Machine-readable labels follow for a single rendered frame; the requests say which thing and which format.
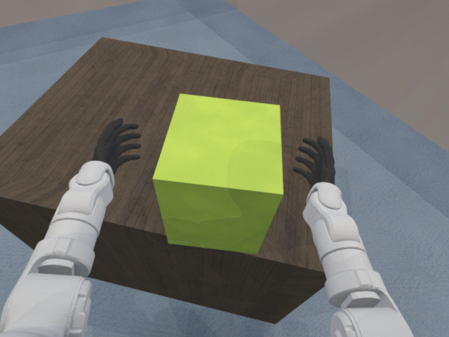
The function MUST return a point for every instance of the right robot forearm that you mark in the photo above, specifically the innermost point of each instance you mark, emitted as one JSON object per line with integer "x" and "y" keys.
{"x": 350, "y": 279}

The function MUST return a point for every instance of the right robot hand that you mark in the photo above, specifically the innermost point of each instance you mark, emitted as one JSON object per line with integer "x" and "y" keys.
{"x": 323, "y": 169}

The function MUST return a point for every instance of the carton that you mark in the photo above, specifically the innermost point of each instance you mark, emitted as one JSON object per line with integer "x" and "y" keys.
{"x": 219, "y": 177}

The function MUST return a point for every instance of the robot right upper arm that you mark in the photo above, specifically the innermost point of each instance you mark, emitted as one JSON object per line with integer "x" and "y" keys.
{"x": 368, "y": 322}

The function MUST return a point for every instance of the left robot forearm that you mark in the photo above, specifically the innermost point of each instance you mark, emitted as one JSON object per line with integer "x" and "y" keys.
{"x": 67, "y": 248}

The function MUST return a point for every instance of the left robot hand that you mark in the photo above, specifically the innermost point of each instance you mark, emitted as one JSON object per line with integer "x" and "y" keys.
{"x": 108, "y": 149}

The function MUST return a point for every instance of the pedestal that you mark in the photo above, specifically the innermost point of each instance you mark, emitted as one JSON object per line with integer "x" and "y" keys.
{"x": 46, "y": 147}

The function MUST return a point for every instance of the robot left upper arm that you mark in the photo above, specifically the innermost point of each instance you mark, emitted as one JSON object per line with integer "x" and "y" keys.
{"x": 47, "y": 305}

